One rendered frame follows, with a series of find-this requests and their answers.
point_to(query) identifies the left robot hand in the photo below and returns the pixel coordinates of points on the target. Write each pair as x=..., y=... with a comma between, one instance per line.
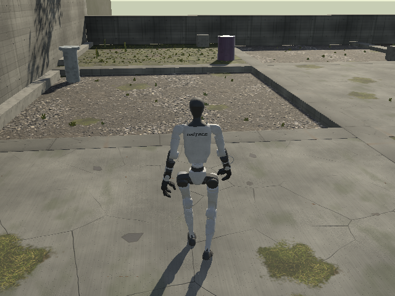
x=165, y=188

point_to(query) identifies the left robot forearm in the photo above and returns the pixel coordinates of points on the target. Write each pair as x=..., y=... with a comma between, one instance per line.
x=168, y=168

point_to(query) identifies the left robot upper arm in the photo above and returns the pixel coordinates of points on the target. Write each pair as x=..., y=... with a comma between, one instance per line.
x=175, y=140

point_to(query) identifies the right robot hand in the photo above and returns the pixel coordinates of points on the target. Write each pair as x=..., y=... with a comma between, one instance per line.
x=223, y=171

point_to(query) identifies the humanoid robot torso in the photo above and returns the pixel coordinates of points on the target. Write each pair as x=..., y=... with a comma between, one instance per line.
x=197, y=141

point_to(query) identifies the right robot foot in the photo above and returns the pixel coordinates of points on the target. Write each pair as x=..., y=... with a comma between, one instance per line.
x=207, y=255

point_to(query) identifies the right robot forearm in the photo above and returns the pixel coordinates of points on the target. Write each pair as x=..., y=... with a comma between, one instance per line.
x=225, y=161

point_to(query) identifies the right robot upper arm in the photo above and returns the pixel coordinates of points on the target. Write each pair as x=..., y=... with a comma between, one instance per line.
x=216, y=130

